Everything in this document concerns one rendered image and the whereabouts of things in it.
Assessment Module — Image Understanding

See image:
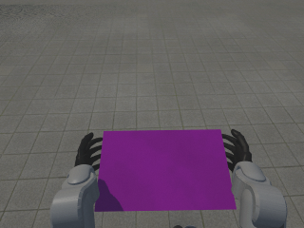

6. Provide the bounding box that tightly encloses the left robot hand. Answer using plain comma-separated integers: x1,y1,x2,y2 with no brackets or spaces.
74,132,103,171

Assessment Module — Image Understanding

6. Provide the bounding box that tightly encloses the right robot hand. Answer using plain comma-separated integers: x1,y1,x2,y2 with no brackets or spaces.
221,129,252,173

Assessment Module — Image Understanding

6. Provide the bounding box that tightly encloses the carton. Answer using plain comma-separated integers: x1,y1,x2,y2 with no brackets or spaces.
94,129,237,212

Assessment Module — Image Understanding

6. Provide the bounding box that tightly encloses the left robot forearm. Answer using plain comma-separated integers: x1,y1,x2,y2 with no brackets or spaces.
49,164,100,228

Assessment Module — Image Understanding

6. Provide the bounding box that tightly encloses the right robot forearm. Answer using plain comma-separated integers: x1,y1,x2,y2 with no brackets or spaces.
231,161,288,228

